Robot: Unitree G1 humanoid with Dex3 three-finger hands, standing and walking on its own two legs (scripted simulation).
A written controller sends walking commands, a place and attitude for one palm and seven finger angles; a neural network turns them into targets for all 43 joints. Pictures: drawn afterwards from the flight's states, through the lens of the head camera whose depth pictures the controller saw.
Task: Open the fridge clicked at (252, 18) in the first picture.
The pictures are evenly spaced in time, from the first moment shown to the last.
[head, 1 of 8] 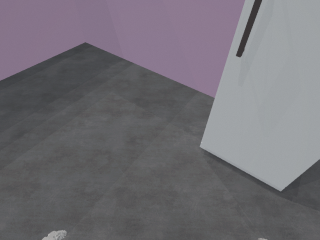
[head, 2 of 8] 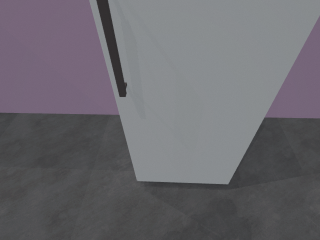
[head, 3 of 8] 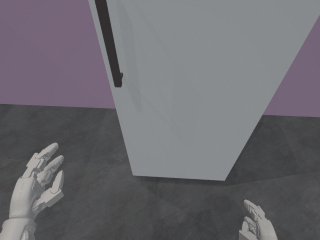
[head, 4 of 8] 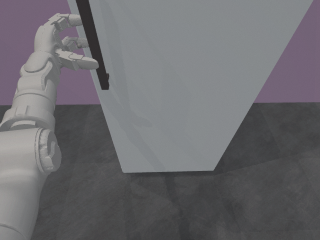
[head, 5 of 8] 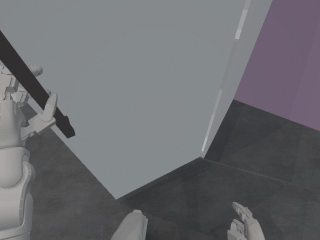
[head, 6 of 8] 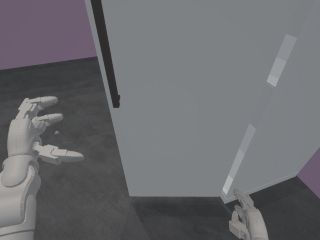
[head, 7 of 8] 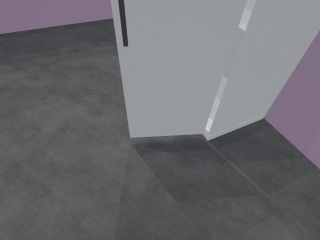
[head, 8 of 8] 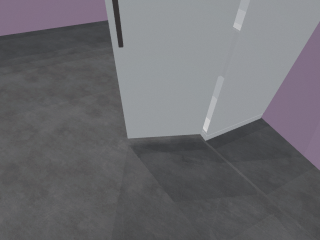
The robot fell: no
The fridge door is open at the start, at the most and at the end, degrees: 0 79 70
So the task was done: yes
